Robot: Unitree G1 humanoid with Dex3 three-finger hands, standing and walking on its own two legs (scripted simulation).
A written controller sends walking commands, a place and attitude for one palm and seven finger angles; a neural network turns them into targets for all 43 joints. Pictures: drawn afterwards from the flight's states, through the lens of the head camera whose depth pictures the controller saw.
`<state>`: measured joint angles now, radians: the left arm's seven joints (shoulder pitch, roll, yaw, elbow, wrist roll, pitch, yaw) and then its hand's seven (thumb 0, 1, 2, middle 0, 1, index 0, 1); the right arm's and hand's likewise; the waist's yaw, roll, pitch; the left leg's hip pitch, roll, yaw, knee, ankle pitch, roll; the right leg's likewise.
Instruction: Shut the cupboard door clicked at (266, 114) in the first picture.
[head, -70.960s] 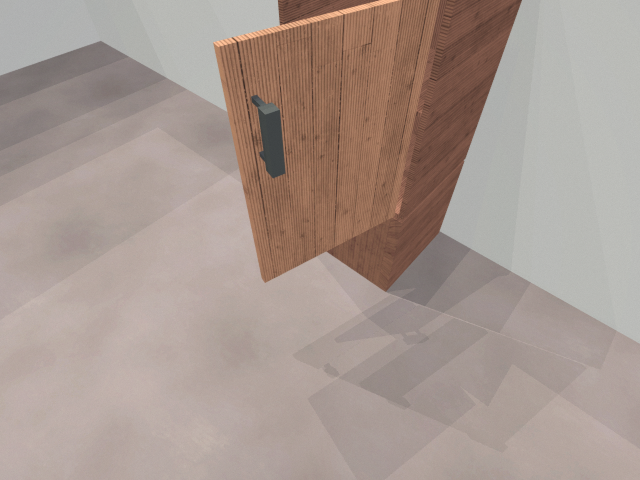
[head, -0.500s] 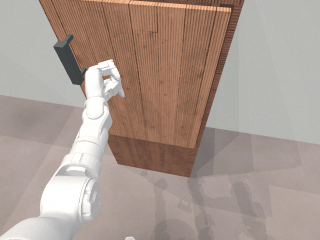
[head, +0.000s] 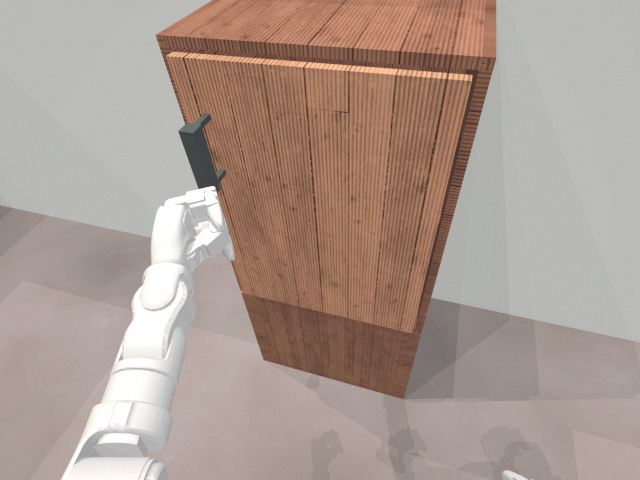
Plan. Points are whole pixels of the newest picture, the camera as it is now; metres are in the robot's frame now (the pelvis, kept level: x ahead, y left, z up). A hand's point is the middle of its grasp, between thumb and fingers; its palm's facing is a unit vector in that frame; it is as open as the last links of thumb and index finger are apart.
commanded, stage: draw the hand back to the body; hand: left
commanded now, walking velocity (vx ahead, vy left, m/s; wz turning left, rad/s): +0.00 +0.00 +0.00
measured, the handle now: (207, 155) +0.59 +0.22 +0.12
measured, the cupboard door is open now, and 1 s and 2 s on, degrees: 0 0 0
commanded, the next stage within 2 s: step back with the hand held close in 1.16 s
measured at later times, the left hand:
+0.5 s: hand (86, 321) +0.24 +0.24 +0.16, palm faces +0.28 -0.92 -0.27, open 4.0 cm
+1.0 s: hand out of the picture +0.18 +0.31 +0.17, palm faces +0.49 -0.78 -0.38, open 7.2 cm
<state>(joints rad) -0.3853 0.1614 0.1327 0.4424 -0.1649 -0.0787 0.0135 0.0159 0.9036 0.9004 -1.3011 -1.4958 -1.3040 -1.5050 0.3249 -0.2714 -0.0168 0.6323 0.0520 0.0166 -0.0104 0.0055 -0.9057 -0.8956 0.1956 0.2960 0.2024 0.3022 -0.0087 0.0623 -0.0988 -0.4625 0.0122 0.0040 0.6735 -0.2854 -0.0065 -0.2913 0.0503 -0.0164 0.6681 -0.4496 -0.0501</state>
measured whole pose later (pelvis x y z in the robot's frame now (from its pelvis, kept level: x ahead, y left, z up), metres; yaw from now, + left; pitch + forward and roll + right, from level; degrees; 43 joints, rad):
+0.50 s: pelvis -0.02 +0.03 +0.02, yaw +0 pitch -3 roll +0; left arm 0.16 0.30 0.16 -0.12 -0.08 -0.07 0.08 0.02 0.90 0.90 -0.83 -0.97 -0.83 -0.98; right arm 0.17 -0.23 0.05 0.59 0.04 -0.01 -0.07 0.01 -0.90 -0.90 0.20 0.30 0.20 0.30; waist 0.04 0.07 -0.01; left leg -0.23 -0.02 0.02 0.44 -0.16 0.03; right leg -0.06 0.02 0.00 0.43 -0.31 -0.02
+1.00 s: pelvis +0.00 +0.03 +0.02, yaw +1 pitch -3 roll +0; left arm 0.45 0.32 0.33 -0.32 -0.07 -0.07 0.11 0.01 0.90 0.90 -0.24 -0.34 -0.25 -0.35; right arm 0.19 -0.24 0.02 0.63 0.02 -0.07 -0.07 0.01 -0.90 -0.90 0.20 0.30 0.20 0.30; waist 0.08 0.07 -0.01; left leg -0.21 -0.04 0.01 0.43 -0.17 0.04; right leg -0.03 0.00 -0.01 0.39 -0.32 -0.01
